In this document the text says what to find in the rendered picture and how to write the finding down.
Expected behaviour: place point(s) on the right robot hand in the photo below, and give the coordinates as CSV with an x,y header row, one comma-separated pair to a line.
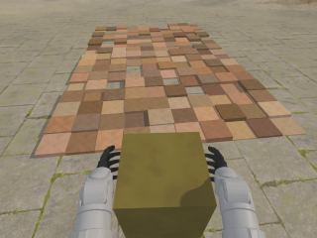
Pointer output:
x,y
218,159

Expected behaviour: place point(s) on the carton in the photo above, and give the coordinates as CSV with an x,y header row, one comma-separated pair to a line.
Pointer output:
x,y
163,187

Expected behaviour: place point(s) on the left robot hand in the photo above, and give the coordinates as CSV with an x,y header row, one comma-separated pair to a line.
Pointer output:
x,y
106,156

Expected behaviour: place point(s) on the right robot forearm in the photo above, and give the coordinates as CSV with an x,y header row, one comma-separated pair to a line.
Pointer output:
x,y
239,216

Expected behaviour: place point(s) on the left robot forearm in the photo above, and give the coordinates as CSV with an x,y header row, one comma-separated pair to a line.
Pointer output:
x,y
94,208

